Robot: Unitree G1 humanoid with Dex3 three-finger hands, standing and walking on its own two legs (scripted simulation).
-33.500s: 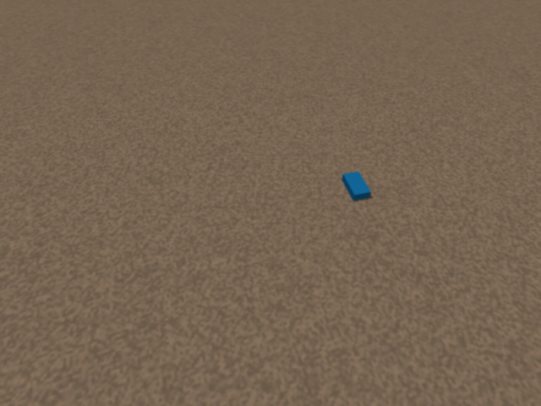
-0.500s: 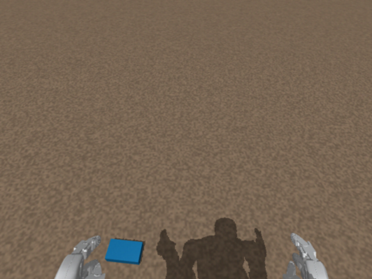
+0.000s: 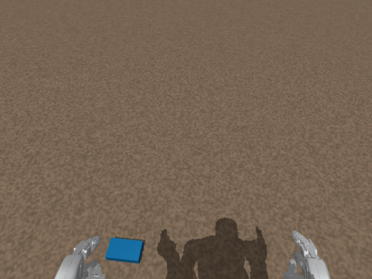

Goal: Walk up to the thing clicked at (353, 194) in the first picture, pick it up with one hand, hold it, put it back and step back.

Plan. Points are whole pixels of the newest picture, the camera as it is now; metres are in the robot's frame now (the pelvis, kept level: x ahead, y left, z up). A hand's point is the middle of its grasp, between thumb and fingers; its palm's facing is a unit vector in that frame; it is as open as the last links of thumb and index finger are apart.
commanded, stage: home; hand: left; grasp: from above
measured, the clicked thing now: (125, 250) +0.41 +0.29 -0.69
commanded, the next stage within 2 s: stand in 0.66 s
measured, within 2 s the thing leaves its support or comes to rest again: neither
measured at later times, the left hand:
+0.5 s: hand (103, 276) +0.17 +0.18 -0.04, palm faces +0.04 -0.98 -0.19, open 7.4 cm
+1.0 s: hand out of the picture +0.13 +0.23 -0.10, palm faces +0.01 -0.94 -0.33, open 7.4 cm
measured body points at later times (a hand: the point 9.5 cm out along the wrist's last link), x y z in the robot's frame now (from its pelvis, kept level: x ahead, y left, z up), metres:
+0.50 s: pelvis +0.01 +0.00 +0.00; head +0.02 +0.01 +0.45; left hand +0.16 +0.23 -0.03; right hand +0.17 -0.25 -0.06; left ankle +0.02 +0.12 -0.68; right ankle +0.00 -0.14 -0.68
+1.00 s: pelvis -0.01 +0.01 +0.03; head +0.01 +0.01 +0.48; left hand +0.12 +0.28 -0.08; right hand +0.12 -0.27 -0.08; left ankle +0.02 +0.12 -0.68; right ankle +0.00 -0.14 -0.68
